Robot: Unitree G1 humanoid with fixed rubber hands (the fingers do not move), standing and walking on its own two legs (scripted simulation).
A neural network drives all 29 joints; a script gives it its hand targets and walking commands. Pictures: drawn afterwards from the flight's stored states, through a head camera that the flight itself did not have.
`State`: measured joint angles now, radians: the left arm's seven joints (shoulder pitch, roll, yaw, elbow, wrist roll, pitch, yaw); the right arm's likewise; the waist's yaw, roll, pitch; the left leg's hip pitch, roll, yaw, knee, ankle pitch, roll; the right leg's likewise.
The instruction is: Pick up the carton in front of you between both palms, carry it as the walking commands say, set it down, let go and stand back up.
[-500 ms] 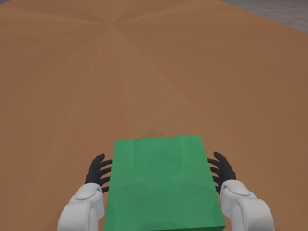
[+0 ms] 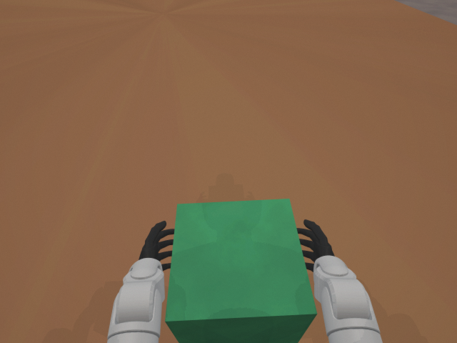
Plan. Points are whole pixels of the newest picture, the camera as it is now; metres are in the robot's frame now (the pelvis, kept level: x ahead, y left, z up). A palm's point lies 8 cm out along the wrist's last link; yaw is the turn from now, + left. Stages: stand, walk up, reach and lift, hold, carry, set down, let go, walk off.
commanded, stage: carry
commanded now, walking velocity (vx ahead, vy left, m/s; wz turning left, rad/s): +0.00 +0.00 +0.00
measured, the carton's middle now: (236, 281) +0.28 +0.00 -0.05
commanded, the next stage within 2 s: hold in 0.80 s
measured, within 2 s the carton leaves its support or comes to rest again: neither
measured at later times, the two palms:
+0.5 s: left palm (147, 271) +0.26 +0.15 +0.04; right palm (328, 270) +0.25 -0.15 +0.04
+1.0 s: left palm (147, 287) +0.23 +0.15 +0.04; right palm (335, 285) +0.23 -0.15 +0.04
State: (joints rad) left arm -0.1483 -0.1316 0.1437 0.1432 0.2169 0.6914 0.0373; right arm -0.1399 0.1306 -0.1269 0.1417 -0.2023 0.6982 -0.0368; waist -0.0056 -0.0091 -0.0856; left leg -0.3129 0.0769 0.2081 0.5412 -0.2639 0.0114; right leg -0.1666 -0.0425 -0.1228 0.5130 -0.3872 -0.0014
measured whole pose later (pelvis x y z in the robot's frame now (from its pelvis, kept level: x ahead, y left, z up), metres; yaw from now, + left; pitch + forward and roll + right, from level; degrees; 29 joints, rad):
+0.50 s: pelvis -0.02 +0.00 +0.00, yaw +0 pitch +2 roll +0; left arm -0.18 -0.14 0.16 0.12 0.22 0.73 0.03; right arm -0.17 0.13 -0.14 0.12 -0.21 0.74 -0.03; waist -0.01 0.00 -0.08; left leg -0.33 0.08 0.21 0.51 -0.21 0.02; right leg -0.19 -0.04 -0.12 0.51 -0.35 -0.01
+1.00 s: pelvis -0.04 +0.00 +0.01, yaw -3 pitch -4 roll +0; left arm -0.14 -0.13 0.15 0.09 0.23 0.71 0.03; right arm -0.16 0.13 -0.12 0.15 -0.22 0.70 -0.01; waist 0.01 -0.02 0.04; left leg -0.16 0.02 0.04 0.37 -0.13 -0.01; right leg -0.05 0.01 -0.01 0.39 -0.27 -0.02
